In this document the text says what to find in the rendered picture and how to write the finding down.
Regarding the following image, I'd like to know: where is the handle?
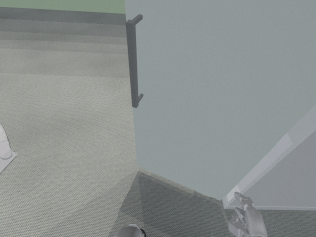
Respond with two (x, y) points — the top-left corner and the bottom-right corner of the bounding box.
(125, 14), (144, 108)

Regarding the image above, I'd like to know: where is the left robot shin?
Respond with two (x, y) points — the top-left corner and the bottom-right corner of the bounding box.
(128, 224), (141, 231)

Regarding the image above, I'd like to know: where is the robot right hand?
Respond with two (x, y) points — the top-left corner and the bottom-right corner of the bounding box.
(228, 191), (268, 237)

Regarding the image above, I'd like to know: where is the robot left hand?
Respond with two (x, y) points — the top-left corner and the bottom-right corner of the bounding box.
(0, 123), (17, 174)

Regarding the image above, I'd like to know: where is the left robot thigh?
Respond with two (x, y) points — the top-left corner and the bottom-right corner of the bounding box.
(114, 226), (145, 237)

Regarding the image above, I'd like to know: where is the fridge door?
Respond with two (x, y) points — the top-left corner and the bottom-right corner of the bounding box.
(124, 0), (316, 201)

